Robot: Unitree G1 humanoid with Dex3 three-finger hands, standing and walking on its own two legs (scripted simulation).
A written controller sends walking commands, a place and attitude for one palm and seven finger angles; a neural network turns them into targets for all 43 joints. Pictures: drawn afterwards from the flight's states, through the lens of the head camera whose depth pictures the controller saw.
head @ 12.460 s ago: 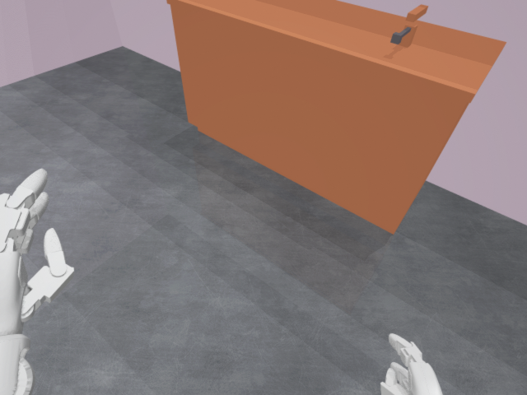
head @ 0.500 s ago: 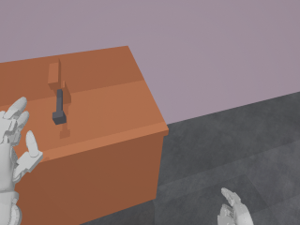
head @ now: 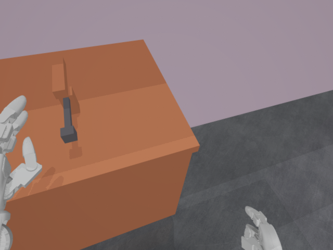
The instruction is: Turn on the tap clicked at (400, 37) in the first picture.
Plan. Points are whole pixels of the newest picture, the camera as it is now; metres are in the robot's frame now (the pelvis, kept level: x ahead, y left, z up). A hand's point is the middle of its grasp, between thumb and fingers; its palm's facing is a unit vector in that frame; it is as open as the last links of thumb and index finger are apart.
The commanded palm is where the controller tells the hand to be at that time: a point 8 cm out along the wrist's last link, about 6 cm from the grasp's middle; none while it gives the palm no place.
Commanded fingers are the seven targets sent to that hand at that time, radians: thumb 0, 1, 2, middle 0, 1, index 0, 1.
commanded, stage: come to a stop and stand still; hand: left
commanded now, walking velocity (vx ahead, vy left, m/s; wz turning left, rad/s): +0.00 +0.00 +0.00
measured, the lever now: (69, 134) +0.33 +0.26 +0.08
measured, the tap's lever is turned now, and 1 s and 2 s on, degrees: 0 0 0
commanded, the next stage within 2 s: look again from close up in 0.08 s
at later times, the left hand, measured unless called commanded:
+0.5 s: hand (59, 189) +0.18 +0.20 +0.15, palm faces +0.23 -0.89 -0.38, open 7.4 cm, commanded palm +0.12 +0.26 +0.18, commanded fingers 0.00 0.90 0.90 -0.20 -0.30 -0.20 -0.30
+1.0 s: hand (71, 203) +0.16 +0.16 +0.17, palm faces +0.36 -0.89 -0.29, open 7.4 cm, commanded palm +0.10 +0.21 +0.18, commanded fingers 0.00 0.90 0.90 -0.20 -0.30 -0.20 -0.30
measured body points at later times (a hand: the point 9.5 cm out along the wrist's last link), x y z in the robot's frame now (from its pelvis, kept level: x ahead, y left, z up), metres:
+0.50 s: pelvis -0.04 -0.02 +0.00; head -0.02 +0.00 +0.44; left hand +0.17 +0.24 +0.17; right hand +0.13 -0.24 -0.07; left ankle -0.05 +0.04 -0.74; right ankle -0.02 -0.14 -0.74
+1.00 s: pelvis -0.06 -0.07 -0.01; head -0.07 -0.04 +0.44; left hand +0.14 +0.21 +0.18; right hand +0.11 -0.30 -0.07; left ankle -0.06 +0.03 -0.73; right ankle -0.02 -0.13 -0.74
